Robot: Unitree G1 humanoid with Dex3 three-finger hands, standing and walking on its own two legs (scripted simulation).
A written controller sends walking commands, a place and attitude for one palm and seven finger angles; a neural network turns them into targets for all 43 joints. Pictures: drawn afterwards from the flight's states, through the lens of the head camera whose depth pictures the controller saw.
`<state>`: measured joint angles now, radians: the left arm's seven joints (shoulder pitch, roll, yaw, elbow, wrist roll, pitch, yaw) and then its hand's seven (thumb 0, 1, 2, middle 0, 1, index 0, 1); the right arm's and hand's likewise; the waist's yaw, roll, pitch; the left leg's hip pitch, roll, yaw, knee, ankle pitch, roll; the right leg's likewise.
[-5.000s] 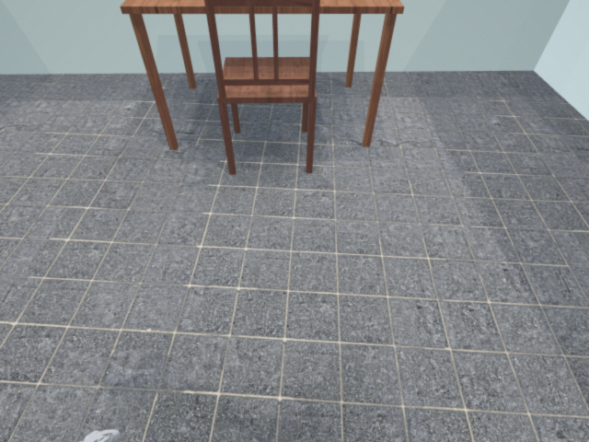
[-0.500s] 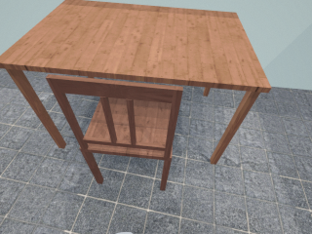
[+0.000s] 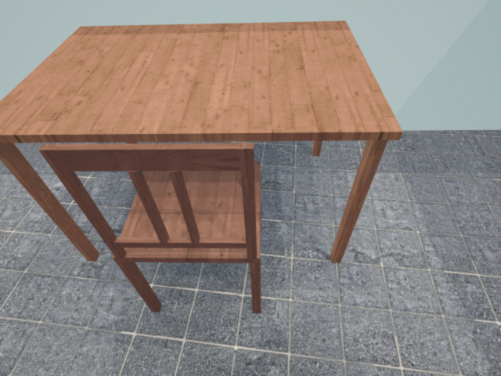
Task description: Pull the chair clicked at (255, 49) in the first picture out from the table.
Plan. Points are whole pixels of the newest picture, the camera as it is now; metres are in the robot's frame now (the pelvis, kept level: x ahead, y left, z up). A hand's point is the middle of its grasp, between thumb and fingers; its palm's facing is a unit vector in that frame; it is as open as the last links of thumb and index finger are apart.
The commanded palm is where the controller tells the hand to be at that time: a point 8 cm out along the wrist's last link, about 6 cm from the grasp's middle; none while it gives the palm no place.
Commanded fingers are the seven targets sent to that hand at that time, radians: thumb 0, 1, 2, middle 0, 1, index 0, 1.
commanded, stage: come to a stop and stand still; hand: left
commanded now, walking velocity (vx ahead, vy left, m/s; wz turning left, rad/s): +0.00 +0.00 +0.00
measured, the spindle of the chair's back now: (151, 209) +0.50 +0.28 -0.10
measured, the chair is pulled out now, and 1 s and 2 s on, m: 0.00 0.00 0.00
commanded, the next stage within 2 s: look again from close up in 0.36 s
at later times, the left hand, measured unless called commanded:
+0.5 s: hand out of the picture +0.01 +0.14 -0.17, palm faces +0.03 -0.99 -0.16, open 7.4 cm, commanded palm none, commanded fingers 0.00 0.90 0.90 -0.20 -0.30 -0.20 -0.30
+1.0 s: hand out of the picture +0.05 +0.22 -0.17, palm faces +0.03 -0.98 -0.20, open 7.4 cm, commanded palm none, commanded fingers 0.00 0.90 0.90 -0.20 -0.30 -0.20 -0.30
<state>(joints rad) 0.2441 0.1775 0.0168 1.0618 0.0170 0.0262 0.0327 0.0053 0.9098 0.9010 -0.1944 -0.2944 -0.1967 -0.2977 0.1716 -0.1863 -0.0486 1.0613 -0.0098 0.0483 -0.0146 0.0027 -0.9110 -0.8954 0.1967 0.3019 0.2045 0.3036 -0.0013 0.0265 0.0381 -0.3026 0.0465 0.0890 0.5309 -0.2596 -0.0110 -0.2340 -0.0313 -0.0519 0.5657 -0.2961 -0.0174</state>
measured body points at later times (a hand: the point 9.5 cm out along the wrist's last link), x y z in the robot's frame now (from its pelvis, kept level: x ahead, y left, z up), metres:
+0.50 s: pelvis +0.02 -0.01 +0.01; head +0.04 -0.02 +0.45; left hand +0.01 +0.19 -0.16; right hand -0.04 -0.21 -0.16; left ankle +0.06 +0.13 -0.73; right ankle +0.01 -0.11 -0.73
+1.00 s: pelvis +0.04 +0.04 +0.00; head +0.04 +0.05 +0.45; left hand +0.05 +0.27 -0.16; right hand +0.08 -0.20 -0.15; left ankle +0.04 +0.12 -0.73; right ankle +0.01 -0.11 -0.73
